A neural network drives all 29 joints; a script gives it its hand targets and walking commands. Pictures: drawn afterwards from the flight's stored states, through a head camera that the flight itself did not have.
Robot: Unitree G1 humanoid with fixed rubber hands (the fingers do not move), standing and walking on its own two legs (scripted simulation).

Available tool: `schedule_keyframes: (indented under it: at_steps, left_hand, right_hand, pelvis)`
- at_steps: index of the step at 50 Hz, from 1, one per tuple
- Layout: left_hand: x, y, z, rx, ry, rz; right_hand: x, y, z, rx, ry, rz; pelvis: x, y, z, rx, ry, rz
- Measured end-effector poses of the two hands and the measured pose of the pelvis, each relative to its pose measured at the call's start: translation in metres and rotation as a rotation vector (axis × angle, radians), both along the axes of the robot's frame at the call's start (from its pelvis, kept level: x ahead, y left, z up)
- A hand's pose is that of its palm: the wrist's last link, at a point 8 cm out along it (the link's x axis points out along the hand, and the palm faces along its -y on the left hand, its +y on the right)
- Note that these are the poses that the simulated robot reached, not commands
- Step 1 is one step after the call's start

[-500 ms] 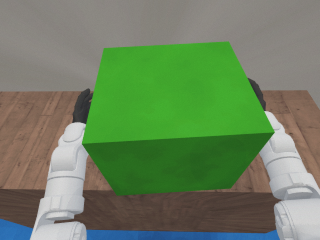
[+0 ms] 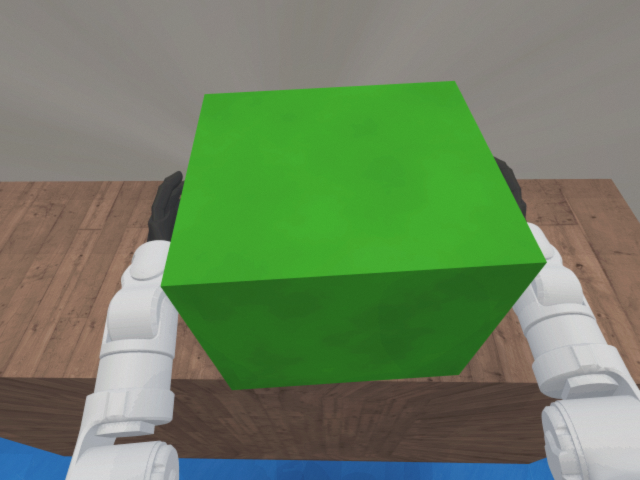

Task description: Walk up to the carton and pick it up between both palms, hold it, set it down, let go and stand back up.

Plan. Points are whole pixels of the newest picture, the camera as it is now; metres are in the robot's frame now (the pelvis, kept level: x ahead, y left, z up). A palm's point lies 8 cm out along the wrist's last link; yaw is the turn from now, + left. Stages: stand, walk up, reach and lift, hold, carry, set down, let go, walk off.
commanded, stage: reach and lift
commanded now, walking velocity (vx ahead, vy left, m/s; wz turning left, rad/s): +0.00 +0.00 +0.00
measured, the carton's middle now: (338, 242) +0.41 +0.00 +0.07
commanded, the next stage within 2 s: none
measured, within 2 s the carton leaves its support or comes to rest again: leaves its support in 0.28 s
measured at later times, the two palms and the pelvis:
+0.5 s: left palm (155, 239) +0.36 +0.20 +0.14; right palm (509, 217) +0.39 -0.20 +0.12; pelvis -0.01 +0.00 +0.00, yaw +0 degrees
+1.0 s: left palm (136, 223) +0.35 +0.21 +0.17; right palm (527, 194) +0.38 -0.20 +0.17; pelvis -0.01 +0.00 +0.00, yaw +0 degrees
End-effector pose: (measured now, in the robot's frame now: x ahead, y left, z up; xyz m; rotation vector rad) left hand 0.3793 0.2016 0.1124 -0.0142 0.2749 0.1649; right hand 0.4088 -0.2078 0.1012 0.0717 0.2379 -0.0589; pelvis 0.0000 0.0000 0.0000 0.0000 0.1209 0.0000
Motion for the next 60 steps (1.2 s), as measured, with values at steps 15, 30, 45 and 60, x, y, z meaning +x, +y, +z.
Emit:
schedule_keyframes:
  at_steps: [15, 30, 45, 60]
  left_hand:
    - [-0.007, 0.002, 0.012, 0.021, -0.039, 0.020]
    - [-0.020, 0.002, 0.029, 0.043, -0.077, -0.001]
    - [-0.028, 0.004, 0.056, 0.061, -0.090, -0.028]
    - [-0.020, 0.012, 0.086, 0.071, -0.098, -0.015]
  right_hand:
    - [-0.003, 0.004, 0.007, 0.005, -0.033, 0.002]
    - [-0.017, 0.004, 0.035, -0.084, -0.081, 0.010]
    - [-0.026, 0.005, 0.069, -0.093, -0.096, 0.009]
    - [-0.013, 0.014, 0.095, -0.104, -0.104, 0.021]
  pelvis:
    - [0.000, 0.000, 0.000, 0.000, -0.006, 0.000]
    - [-0.008, 0.000, 0.000, 0.000, -0.053, 0.000]
    - [-0.015, 0.000, 0.001, 0.000, -0.106, 0.000]
    - [-0.010, 0.001, 0.001, -0.002, -0.099, 0.001]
